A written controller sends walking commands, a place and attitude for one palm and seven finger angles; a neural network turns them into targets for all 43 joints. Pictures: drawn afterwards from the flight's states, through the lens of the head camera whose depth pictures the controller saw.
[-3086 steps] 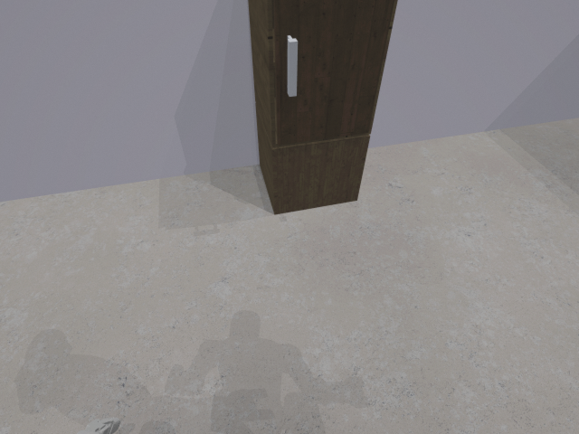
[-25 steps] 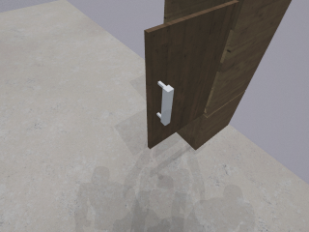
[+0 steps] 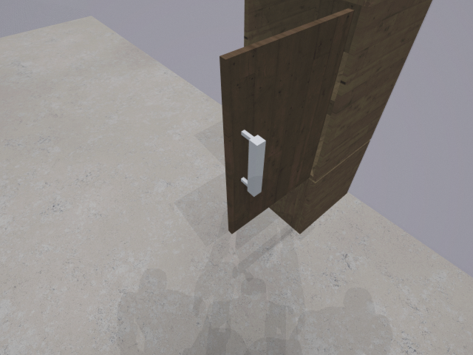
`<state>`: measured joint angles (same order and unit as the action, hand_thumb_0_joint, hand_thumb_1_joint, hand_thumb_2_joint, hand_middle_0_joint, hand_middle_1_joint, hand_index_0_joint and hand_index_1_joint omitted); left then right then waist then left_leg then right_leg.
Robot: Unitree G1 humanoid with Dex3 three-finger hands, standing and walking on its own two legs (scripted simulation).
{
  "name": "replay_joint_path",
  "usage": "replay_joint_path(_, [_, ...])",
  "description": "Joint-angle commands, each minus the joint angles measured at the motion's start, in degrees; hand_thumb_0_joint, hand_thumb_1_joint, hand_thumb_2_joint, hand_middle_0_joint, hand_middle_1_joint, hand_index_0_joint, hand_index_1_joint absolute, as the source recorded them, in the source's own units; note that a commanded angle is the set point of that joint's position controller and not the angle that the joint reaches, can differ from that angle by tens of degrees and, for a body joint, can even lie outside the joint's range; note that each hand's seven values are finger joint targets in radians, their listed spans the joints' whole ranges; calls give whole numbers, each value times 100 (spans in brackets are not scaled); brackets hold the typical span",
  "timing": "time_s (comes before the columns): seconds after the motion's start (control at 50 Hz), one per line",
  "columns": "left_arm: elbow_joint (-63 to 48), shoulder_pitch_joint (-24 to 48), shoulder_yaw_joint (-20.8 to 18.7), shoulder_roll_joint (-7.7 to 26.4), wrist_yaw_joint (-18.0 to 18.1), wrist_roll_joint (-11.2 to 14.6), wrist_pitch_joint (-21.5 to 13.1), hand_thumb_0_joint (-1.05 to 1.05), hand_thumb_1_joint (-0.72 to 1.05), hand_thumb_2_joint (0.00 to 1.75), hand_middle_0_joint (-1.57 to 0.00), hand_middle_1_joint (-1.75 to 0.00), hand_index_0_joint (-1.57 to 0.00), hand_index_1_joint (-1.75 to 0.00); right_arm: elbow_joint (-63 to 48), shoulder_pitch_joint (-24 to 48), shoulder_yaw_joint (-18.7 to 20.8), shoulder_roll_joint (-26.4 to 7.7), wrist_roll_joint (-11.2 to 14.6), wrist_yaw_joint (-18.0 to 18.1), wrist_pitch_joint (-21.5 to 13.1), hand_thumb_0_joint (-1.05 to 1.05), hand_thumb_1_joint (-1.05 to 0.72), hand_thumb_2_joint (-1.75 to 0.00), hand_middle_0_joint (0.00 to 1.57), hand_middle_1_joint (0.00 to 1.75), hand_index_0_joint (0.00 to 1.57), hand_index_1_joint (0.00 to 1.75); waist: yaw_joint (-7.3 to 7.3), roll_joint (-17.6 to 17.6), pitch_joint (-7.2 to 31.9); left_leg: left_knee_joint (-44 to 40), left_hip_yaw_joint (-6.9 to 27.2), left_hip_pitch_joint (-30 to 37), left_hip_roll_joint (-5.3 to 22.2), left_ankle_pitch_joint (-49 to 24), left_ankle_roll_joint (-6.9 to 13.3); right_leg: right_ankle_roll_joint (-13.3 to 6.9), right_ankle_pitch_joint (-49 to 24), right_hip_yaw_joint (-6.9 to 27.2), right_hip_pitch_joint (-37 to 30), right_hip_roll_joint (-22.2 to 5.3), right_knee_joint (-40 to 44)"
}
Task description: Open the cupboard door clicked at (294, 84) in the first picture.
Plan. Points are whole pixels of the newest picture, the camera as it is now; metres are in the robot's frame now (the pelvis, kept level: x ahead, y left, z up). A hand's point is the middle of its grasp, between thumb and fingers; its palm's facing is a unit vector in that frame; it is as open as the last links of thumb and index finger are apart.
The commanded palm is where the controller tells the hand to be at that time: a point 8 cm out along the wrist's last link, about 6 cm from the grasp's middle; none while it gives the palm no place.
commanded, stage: let the arm hang, fingers relaxed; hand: left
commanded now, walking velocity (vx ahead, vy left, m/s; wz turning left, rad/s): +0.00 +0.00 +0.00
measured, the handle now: (250, 163) +0.55 +0.00 -0.03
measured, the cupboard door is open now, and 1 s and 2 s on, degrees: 89 89 89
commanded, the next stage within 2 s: look to check the result in 0.12 s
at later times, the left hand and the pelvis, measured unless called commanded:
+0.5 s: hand out of the picture +0.00 +0.17 -0.17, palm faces +0.05 -0.98 -0.19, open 7.4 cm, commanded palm none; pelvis +0.01 +0.01 +0.00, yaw +0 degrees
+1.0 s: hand out of the picture +0.04 +0.18 -0.17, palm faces +0.03 -0.98 -0.22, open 7.4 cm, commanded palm none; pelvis +0.02 +0.00 +0.00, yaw +0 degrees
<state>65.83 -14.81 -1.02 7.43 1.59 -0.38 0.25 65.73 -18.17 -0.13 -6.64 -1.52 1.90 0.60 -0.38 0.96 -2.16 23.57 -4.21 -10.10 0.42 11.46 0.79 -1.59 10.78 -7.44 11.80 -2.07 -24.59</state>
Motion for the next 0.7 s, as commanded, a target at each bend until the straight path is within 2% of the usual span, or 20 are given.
replay_joint_path(0.0, [-119,-347,-123,608,45,-18,-82,0,90,90,-20,-30,-20,-30,-113,-378,66,-470,-8,14,-78,0,-90,-90,20,30,20,30,29,16,-317,-708,598,-556,531,362,81,-80,448,622,-80,-491,585])
replay_joint_path(0.26, [-107,-436,-117,617,50,-27,-121,0,90,90,-20,-30,-20,-30,-154,-336,95,-531,20,11,-77,0,-90,-90,20,30,20,30,-3,-151,-290,-549,539,-284,505,66,89,-80,400,651,104,-533,649])
replay_joint_path(0.36, [-106,-414,-111,630,51,-27,-120,0,90,90,-20,-30,-20,-30,-141,-276,92,-560,20,11,-84,0,-90,-90,20,30,20,30,-1,19,-327,-612,560,-303,543,20,81,-63,269,630,63,-508,603])
replay_joint_path(0.46, [-106,-387,-102,657,47,-30,-116,0,90,90,-20,-30,-20,-30,-152,-187,99,-605,19,5,-75,0,-90,-90,20,30,20,30,4,-47,-390,-639,561,-307,526,165,79,-60,390,661,106,-510,650])
replay_joint_path(0.58, [-134,-306,-121,700,38,-28,-128,0,90,90,-20,-30,-20,-30,-141,-140,96,-621,16,0,-101,0,-90,-90,20,30,20,30,2,-158,-268,-632,568,-263,532,-44,82,-55,244,642,-25,-533,620])
replay_joint_path(0.68, [-140,-258,-124,727,38,-19,-144,0,90,90,-20,-30,-20,-30,-133,-69,90,-694,18,8,-131,0,-90,-90,20,30,20,30,8,-54,-85,-617,602,-140,571,-393,88,-56,-56,614,-184,-539,553])
